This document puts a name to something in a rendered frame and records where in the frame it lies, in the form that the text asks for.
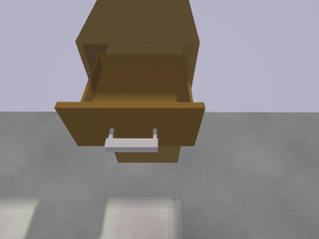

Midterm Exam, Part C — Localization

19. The handle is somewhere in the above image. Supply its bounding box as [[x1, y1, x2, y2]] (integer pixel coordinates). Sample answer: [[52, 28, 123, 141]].
[[104, 128, 159, 152]]

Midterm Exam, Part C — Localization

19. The cabinet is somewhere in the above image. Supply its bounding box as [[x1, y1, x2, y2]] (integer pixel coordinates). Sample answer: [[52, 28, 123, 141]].
[[75, 0, 200, 163]]

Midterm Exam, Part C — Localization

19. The drawer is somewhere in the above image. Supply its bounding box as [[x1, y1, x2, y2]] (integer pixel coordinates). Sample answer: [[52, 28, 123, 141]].
[[54, 54, 205, 146]]

